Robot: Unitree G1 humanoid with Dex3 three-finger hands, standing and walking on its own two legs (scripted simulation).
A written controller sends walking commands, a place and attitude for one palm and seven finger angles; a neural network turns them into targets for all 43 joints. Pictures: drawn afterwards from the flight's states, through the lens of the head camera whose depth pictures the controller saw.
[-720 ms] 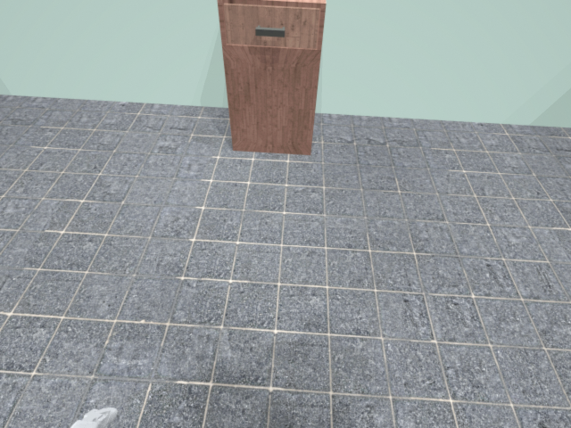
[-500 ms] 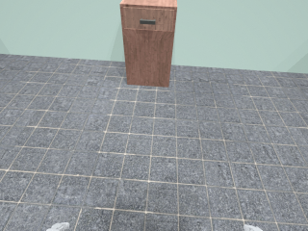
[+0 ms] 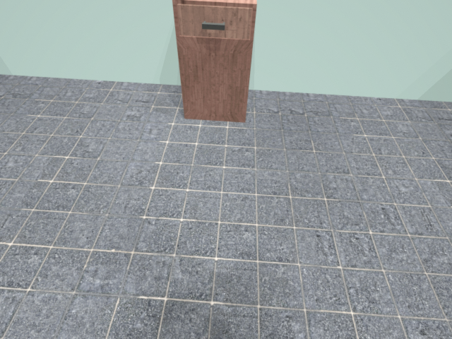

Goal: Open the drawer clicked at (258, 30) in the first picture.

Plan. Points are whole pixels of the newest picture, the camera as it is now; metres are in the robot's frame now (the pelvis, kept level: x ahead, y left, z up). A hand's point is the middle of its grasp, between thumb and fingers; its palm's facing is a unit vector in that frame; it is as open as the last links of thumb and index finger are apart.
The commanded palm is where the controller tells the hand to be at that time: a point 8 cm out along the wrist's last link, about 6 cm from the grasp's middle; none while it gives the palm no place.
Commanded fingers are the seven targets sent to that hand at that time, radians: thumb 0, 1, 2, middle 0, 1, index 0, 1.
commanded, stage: stand and wait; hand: left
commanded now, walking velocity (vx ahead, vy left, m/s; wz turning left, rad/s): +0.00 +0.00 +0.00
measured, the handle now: (213, 24) +1.65 +0.16 -0.09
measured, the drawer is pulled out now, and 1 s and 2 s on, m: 0.00 0.00 0.00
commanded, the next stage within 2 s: look at it before walking up in 0.10 s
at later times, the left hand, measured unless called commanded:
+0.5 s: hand out of the picture +0.07 +0.24 -0.16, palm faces -0.02 -0.95 -0.32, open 7.4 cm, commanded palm none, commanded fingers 0.00 0.90 0.90 -0.20 -0.30 -0.20 -0.30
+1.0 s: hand out of the picture +0.06 +0.22 -0.17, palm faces +0.00 -0.96 -0.27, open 7.4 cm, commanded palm none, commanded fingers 0.00 0.90 0.90 -0.20 -0.30 -0.20 -0.30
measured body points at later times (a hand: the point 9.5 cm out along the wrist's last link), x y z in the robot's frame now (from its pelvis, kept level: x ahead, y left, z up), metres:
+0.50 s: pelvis +0.00 +0.00 +0.00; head +0.00 +0.00 +0.45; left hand +0.07 +0.29 -0.13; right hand +0.07 -0.30 -0.13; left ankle +0.01 +0.12 -0.74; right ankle +0.01 -0.12 -0.74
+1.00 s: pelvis +0.02 +0.00 +0.00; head +0.01 +0.00 +0.45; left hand +0.06 +0.27 -0.15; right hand +0.07 -0.28 -0.14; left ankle +0.00 +0.12 -0.74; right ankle +0.01 -0.12 -0.74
